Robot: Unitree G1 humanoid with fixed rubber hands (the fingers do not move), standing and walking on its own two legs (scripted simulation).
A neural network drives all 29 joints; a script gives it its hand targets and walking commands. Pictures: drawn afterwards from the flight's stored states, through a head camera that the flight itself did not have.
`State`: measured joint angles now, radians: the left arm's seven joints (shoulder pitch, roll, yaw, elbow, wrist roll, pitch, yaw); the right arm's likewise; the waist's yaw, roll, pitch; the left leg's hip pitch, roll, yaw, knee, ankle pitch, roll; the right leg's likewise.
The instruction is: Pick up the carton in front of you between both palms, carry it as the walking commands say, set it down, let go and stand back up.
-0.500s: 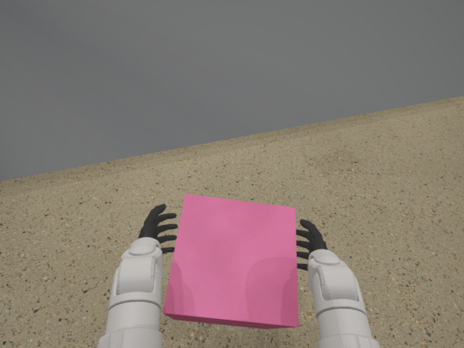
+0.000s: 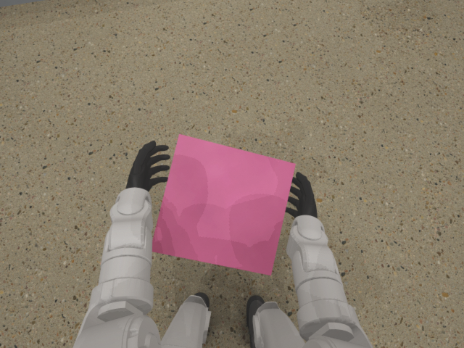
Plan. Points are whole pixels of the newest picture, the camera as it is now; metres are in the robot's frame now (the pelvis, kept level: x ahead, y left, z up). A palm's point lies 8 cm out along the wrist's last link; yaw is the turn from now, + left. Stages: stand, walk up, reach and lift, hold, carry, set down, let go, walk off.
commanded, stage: set down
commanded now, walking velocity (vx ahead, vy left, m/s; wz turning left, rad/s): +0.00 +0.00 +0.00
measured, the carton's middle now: (219, 201) +0.39 +0.06 -0.18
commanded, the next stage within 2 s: none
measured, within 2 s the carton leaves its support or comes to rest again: neither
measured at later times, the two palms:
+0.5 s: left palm (142, 180) +0.42 +0.23 -0.18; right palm (269, 211) +0.39 -0.05 -0.22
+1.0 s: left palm (153, 189) +0.46 +0.26 -0.37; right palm (251, 212) +0.42 -0.03 -0.40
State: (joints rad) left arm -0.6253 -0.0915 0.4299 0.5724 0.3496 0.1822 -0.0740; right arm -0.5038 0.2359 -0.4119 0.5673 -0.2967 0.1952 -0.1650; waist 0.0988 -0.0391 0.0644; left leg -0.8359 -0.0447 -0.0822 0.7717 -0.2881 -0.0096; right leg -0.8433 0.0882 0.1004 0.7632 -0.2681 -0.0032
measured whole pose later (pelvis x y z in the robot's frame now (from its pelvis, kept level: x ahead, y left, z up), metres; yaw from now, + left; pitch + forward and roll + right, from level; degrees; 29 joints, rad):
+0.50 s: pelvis -0.07 +0.02 -0.15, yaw -1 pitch +36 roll -3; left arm -1.14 0.03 0.55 0.72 0.37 0.29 -0.11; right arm -0.93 0.21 -0.58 0.58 -0.33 0.32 -0.20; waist 0.09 -0.06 -0.04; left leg -1.67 -0.10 -0.09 1.44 -0.41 -0.01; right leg -1.64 0.14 0.09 1.40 -0.39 0.06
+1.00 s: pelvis -0.07 +0.03 -0.27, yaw -3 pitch +43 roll -10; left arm -1.33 0.17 0.33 0.85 0.20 0.24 0.03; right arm -1.10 0.10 -0.52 0.69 -0.15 0.25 -0.26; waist 0.10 -0.07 0.06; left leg -2.12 -0.16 -0.13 1.89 -0.51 0.00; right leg -2.05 0.17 0.02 1.80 -0.53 0.11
